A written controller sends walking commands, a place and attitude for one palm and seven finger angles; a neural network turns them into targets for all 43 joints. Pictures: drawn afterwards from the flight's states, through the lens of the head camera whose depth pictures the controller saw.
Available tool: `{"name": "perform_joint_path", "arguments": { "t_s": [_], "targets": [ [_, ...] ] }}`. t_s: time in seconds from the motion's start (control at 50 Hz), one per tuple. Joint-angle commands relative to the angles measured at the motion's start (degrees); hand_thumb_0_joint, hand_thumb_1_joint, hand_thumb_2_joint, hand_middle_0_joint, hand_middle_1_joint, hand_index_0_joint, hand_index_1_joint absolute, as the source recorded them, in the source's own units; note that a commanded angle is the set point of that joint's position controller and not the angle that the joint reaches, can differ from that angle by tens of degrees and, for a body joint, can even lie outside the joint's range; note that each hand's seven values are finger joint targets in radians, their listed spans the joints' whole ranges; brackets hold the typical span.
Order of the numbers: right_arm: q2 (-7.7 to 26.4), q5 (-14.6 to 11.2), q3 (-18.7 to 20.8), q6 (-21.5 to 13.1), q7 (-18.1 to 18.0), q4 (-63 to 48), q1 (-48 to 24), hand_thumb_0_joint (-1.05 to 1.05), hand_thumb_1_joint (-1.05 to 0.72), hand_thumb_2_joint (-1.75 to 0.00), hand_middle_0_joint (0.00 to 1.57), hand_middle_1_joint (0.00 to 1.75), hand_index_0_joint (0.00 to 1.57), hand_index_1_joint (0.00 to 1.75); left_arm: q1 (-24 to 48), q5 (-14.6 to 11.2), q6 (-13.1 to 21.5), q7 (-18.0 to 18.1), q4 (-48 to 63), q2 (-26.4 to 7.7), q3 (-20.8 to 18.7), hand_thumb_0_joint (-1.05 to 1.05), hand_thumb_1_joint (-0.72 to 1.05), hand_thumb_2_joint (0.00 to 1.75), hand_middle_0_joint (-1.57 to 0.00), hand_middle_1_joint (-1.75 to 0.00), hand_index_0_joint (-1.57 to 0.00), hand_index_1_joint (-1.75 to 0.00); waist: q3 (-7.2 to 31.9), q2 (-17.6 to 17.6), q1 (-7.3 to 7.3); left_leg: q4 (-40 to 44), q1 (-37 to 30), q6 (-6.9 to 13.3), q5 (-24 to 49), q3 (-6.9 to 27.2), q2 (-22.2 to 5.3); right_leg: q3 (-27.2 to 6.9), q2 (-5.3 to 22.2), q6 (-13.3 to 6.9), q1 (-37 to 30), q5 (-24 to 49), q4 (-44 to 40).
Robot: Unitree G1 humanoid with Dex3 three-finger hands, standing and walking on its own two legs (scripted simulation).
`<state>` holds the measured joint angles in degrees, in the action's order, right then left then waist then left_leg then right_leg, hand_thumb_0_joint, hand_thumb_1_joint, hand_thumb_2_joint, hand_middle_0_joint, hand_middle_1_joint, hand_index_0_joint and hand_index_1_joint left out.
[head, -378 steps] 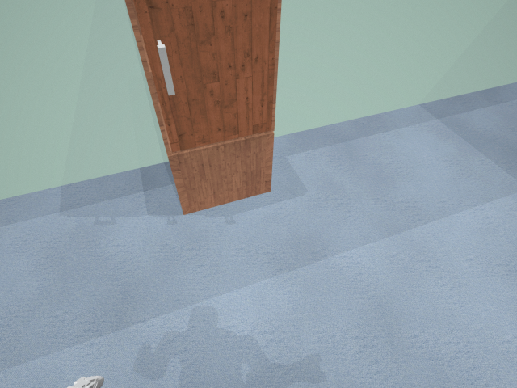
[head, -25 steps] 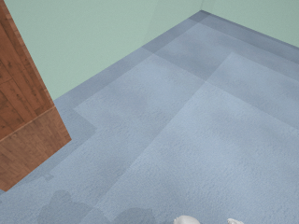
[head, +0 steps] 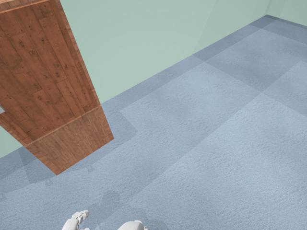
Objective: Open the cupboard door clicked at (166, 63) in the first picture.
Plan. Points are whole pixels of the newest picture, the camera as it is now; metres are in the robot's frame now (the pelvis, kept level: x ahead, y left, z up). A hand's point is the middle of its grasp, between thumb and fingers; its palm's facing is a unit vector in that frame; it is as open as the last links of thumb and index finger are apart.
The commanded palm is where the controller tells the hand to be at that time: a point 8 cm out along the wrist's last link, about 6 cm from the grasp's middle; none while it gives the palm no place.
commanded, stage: turn to face it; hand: left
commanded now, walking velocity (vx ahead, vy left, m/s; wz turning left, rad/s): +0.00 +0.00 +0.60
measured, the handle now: out of the picture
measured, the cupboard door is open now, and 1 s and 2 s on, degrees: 0 0 0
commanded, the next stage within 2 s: take the last steps up to it in 0.92 s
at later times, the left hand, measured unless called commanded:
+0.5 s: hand out of the picture -0.06 +0.28 -0.17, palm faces +0.35 -0.90 -0.27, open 7.4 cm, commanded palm none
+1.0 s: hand out of the picture -0.05 +0.20 -0.14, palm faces +0.50 -0.82 -0.28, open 7.4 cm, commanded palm none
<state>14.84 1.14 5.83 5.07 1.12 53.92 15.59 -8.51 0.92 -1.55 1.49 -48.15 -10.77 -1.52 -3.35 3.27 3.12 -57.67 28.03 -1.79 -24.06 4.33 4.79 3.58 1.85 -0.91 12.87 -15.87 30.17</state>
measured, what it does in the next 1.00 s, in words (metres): steps on the spot, turning left: left foot, then right foot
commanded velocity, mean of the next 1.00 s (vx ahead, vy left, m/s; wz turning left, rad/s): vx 0.00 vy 0.00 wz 0.46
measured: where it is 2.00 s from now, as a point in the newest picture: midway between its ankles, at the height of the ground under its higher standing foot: outside the picture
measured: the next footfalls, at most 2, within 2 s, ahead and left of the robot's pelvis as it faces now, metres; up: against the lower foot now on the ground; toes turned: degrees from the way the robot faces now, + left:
left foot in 0.32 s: +0.00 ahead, +0.15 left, +0.00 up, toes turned +18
right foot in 0.82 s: +0.07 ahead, -0.06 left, +0.00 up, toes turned +24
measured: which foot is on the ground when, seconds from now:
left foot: up 0.00-0.30, down 0.32-0.82, up 0.84-1.00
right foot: down 0.00-0.32, up 0.34-0.80, down 0.82-1.00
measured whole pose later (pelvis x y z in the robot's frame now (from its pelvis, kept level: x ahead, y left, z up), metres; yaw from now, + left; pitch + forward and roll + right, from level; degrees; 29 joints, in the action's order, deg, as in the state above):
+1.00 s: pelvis -0.03 -0.01 +0.00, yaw +31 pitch -2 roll +2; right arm 14.3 1.1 5.2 5.0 1.0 55.6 13.9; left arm -11.8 1.3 -0.9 1.3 -51.4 -9.2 -1.2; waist -3.4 3.0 1.6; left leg -64.8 27.0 -2.3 -22.0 2.8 1.6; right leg 6.2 3.2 -1.7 13.1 -14.6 30.0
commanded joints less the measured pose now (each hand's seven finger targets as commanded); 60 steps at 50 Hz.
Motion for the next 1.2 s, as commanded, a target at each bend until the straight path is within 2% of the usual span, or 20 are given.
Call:
{"name": "perform_joint_path", "arguments": {
  "t_s": [0.0,0.2,0.26,0.28,0.3,0.32,0.36,0.42,0.62,0.7,0.76,0.78,0.8,0.82,0.84,0.88,0.94,1.0,1.12,1.18],
  "targets": [
    [4.15,0.23,0.91,-1.11,0.87,-4.28,-1.03,0.0,-0.9,-0.9,0.2,0.3,0.2,0.3,1.84,0.17,1.92,0.72,4.55,-10.22,-2.95,0.0,0.9,0.9,-0.2,-0.3,-0.2,-0.3,-0.17,-12.95,-1.13,-12.6,4.07,-2.03,3.73,-2.4,-5.39,-6.37,15.41,-4.95,1.18,7.02,-14.14],
    [3.14,-0.6,-0.9,-2.3,0.82,-6.2,-9.58,0.0,-0.9,-0.9,0.2,0.3,0.2,0.3,-6.99,0.9,1.25,0.3,0.51,-15.13,-4.52,0.0,0.9,0.9,-0.2,-0.3,-0.2,-0.3,4.24,-16.42,-5.87,13.09,-4.11,-1.84,-2.64,-9.24,-5.66,-1.15,19.43,-6.41,-8.08,24.54,-7.0],
    [4.58,-0.5,-0.81,-3.14,0.47,-5.46,-5.08,0.0,-0.9,-0.9,0.2,0.3,0.2,0.3,-6.09,0.38,0.66,0.02,-0.04,-15.28,-4.74,0.0,0.9,0.9,-0.2,-0.3,-0.2,-0.3,7.0,-13.78,-2.95,28.77,-14.21,-0.65,7.5,-10.22,-4.91,3.87,18.17,-2.02,-5.44,23.6,1.35],
    [7.51,-0.35,-0.02,-3.66,0.5,-4.9,-2.34,0.0,-0.9,-0.9,0.2,0.3,0.2,0.3,-6.41,-0.15,0.29,-0.23,0.43,-14.04,-4.58,0.0,0.9,0.9,-0.2,-0.3,-0.2,-0.3,8.95,-7.06,-1.25,34.97,-23.62,0.69,15.7,-6.55,-7.78,6.02,16.44,0.96,1.64,17.18,9.36],
    [14.35,0.08,1.63,-4.21,0.21,-5.07,0.21,0.0,-0.9,-0.9,0.2,0.3,0.2,0.3,-6.43,-0.48,0.09,-0.74,2.57,-10.23,-3.98,0.0,0.9,0.9,-0.2,-0.3,-0.2,-0.3,10.25,10.59,0.31,36.79,-33.09,7.57,34.66,13.93,-23.38,8.04,8.55,5.68,18.45,-9.65,22.38],
    [17.82,-0.38,2.17,-3.74,0.06,-3.91,4.64,0.0,-0.9,-0.9,0.2,0.3,0.2,0.3,-1.67,0.16,-0.18,-0.59,4.89,-9.28,-2.69,0.0,0.9,0.9,-0.2,-0.3,-0.2,-0.3,9.94,11.77,2.49,36.26,-31.47,12.6,44.69,17.86,-29.69,3.38,6.36,6.06,22.61,-22.95,30.72],
    [14.18,-0.08,1.34,-3.96,-1.44,-3.81,1.64,0.0,-0.9,-0.9,0.2,0.3,0.2,0.3,1.77,-0.13,-0.62,-0.08,3.57,-9.73,-3.34,0.0,0.9,0.9,-0.2,-0.3,-0.2,-0.3,6.89,11.48,1.86,37.04,-24.79,12.62,37.14,16.01,-24.65,-2.83,6.32,5.66,23.36,-17.08,36.92],
    [10.32,-0.07,-0.2,-4.38,-1.45,-6.35,-6.54,0.0,-0.9,-0.9,0.2,0.3,0.2,0.3,-2.56,0.08,-0.42,-1.03,0.48,-10.34,-3.79,0.0,0.9,0.9,-0.2,-0.3,-0.2,-0.3,4.1,5.96,-2.45,38.85,-19.41,9.55,30.11,8.78,-17.77,-2.65,5.8,6.04,19.65,-6.72,37.22],
    [9.77,0.19,0.29,-3.94,-1.41,-5.21,-2.52,0.0,-0.9,-0.9,0.2,0.3,0.2,0.3,0.85,-0.1,-0.19,-0.36,2.08,-8.76,-3.03,0.0,0.9,0.9,-0.2,-0.3,-0.2,-0.3,4.54,4.3,-0.5,38.81,-21.68,12.43,27.96,15.74,-17.53,-3.28,2.6,6.45,16.77,-9.17,23.07],
    [9.49,0.36,0.32,-3.53,-1.42,-5.28,-3.88,0.0,-0.9,-0.9,0.2,0.3,0.2,0.3,-1.56,-0.58,0.12,-0.02,1.92,-7.59,-2.56,0.0,0.9,0.9,-0.2,-0.3,-0.2,-0.3,5.3,5.82,-1.78,36.95,-17.18,12.07,30.26,17.37,-16.48,-2.65,0.34,5.24,8.41,-8.99,13.9],
    [8.14,-0.03,0.24,-3.36,-1.26,-5.39,-4.97,0.0,-0.9,-0.9,0.2,0.3,0.2,0.3,-6.21,-0.67,0.99,0.25,0.7,-7.88,-2.71,0.0,0.9,0.9,-0.2,-0.3,-0.2,-0.3,6.12,3.29,-4.19,32.82,-10.65,9.22,27.52,16.46,-13.34,-1.74,-0.44,4.63,-3.22,0.96,-1.65],
    [6.48,-0.45,0.01,-3.48,-1.05,-5.41,-4.8,0.0,-0.9,-0.9,0.2,0.3,0.2,0.3,-7.93,-0.4,1.51,0.48,0.33,-9.58,-3.04,0.0,0.9,0.9,-0.2,-0.3,-0.2,-0.3,6.66,-0.54,-5.07,29.04,-5.9,6.52,21.09,14.17,-10.55,-4.59,2.8,3.82,-9.54,4.31,-8.83],
    [2.64,-0.96,-0.61,-3.65,-0.75,-6.08,-3.06,0.0,-0.9,-0.9,0.2,0.3,0.2,0.3,-8.7,0.47,2.12,0.9,0.27,-14.13,-3.94,0.0,0.9,0.9,-0.2,-0.3,-0.2,-0.3,7.5,-14.16,-4.9,17.95,3.77,2.26,6.28,5.37,-3.29,-18.45,16.15,-0.72,-15.67,5.41,-13.76],
    [2.87,-0.57,-0.31,-3.39,-0.79,-7.11,-3.7,0.0,-0.9,-0.9,0.2,0.3,0.2,0.3,-8.01,0.64,1.93,0.76,1.37,-16.95,-4.32,0.0,0.9,0.9,-0.2,-0.3,-0.2,-0.3,5.97,-17.37,-5.24,5.16,4.29,0.23,-8.56,0.4,-0.13,-25.02,26.72,-7.2,-8.77,11.41,-15.42],
    [4.74,0.17,0.31,-2.37,-0.96,-5.97,-4.19,0.0,-0.9,-0.9,0.2,0.3,0.2,0.3,-6.3,0.13,2.08,0.99,1.55,-14.88,-4.49,0.0,0.9,0.9,-0.2,-0.3,-0.2,-0.3,5.04,-17.47,-4.99,-2.72,2.67,0.59,-8.28,3.1,-2.79,-23.78,24.85,-8.73,-2.39,7.97,-16.13],
    [4.09,0.17,0.43,-1.7,-0.36,-3.5,-3.54,0.0,-0.9,-0.9,0.2,0.3,0.2,0.3,-1.3,0.09,1.93,0.73,1.95,-11.41,-3.4,0.0,0.9,0.9,-0.2,-0.3,-0.2,-0.3,0.4,-10.48,-2.52,-10.73,2.57,0.13,-1.22,1.32,-4.25,-15.47,18.32,-7.11,2.11,4.33,-15.38],
    [2.63,0.21,0.03,-1.46,0.02,-1.63,-1.08,0.0,-0.9,-0.9,0.2,0.3,0.2,0.3,-0.98,0.29,2.3,0.67,1.46,-9.32,-2.89,0.0,0.9,0.9,-0.2,-0.3,-0.2,-0.3,0.55,-12.59,-1.95,-10.84,1.08,-1.04,3.79,-1.04,-5.06,-8.06,14.62,-4.97,2.02,5.69,-14.81],
    [2.14,0.08,-0.46,-1.62,-0.21,-1.31,-3.27,0.0,-0.9,-0.9,0.2,0.3,0.2,0.3,-4.9,0.53,2.27,0.69,-0.63,-10.17,-3.14,0.0,0.9,0.9,-0.2,-0.3,-0.2,-0.3,1.56,-12.89,-3.99,-3.53,0.02,-1.73,1.24,-2.68,-5.54,-7.63,15.39,-6.08,-2.12,7.78,-14.18],
    [0.06,0.16,-1.77,-3.65,0.17,-1.3,-6.04,0.0,-0.9,-0.9,0.2,0.3,0.2,0.3,-11.51,1.21,2.9,-0.21,-6.11,-11.16,-3.44,0.0,0.9,0.9,-0.2,-0.3,-0.2,-0.3,1.94,-14.78,-6.8,15.83,-5.57,0.04,-3.6,-7.84,-6.68,-10.67,16.34,-7.03,-4.82,-9.52,-18.27],
    [-1.3,0.22,-2.53,-5.14,-0.52,2.22,2.09,0.0,-0.9,-0.9,0.2,0.3,0.2,0.3,-9.44,0.48,2.48,-0.49,-7.89,-10.27,-3.24,0.0,0.9,0.9,-0.2,-0.3,-0.2,-0.3,3.57,-12.47,-3.05,31.96,-20.62,1.23,4.45,-11.0,-5.23,-6.16,12.36,-4.22,2.81,-14.61,-14.14]
  ]
}}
